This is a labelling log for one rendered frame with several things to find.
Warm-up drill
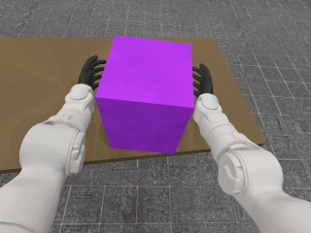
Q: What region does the right robot hand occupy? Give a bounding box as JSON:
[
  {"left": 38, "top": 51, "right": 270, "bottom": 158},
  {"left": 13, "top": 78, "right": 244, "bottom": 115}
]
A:
[{"left": 191, "top": 63, "right": 214, "bottom": 98}]

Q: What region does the table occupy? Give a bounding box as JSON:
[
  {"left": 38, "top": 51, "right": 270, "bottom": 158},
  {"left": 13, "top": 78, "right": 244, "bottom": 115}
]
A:
[{"left": 0, "top": 37, "right": 265, "bottom": 174}]

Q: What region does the robot right upper arm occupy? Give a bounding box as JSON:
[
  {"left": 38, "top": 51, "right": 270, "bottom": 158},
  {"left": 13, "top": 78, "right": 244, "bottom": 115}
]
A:
[{"left": 218, "top": 150, "right": 311, "bottom": 233}]

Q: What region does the carton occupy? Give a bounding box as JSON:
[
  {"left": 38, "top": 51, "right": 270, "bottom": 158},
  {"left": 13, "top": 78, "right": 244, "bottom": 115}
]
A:
[{"left": 95, "top": 35, "right": 194, "bottom": 154}]

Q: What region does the robot left upper arm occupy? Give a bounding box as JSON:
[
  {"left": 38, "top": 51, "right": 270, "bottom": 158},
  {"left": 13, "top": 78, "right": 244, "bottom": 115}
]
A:
[{"left": 0, "top": 123, "right": 86, "bottom": 233}]

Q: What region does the right robot forearm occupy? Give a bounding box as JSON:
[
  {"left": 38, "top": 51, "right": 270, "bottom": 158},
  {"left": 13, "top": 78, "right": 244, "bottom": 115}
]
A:
[{"left": 192, "top": 93, "right": 284, "bottom": 180}]

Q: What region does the left robot forearm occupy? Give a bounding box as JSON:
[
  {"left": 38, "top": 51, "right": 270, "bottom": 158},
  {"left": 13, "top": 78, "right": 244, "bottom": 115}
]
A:
[{"left": 19, "top": 83, "right": 94, "bottom": 168}]

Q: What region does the left robot hand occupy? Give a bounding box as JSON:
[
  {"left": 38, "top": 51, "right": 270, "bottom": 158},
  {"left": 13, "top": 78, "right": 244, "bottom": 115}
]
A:
[{"left": 77, "top": 55, "right": 107, "bottom": 90}]

